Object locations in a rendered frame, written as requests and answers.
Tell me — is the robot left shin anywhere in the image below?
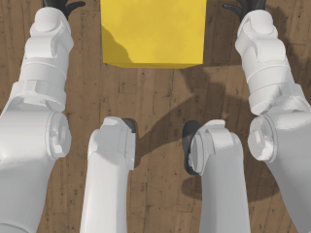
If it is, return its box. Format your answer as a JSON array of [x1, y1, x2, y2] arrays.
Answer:
[[87, 116, 129, 160]]

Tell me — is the robot left hand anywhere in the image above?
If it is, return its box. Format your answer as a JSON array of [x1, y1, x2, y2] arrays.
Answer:
[[42, 0, 86, 21]]

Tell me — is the right robot thigh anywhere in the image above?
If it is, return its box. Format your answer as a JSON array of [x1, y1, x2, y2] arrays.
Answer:
[[191, 128, 251, 233]]

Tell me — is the robot right forearm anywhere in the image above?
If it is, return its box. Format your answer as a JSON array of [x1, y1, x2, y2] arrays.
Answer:
[[235, 10, 311, 116]]

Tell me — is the robot right upper arm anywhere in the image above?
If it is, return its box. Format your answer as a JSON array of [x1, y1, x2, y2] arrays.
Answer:
[[247, 112, 311, 233]]

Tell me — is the robot left forearm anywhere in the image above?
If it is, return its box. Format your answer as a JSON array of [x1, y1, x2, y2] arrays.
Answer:
[[0, 7, 74, 118]]

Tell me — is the robot left upper arm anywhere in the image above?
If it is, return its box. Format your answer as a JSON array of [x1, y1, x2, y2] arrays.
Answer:
[[0, 110, 72, 233]]

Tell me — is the carton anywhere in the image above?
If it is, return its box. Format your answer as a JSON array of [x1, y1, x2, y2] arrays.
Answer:
[[100, 0, 207, 69]]

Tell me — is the robot right hand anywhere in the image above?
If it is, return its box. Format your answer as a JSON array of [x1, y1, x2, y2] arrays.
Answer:
[[223, 0, 266, 24]]

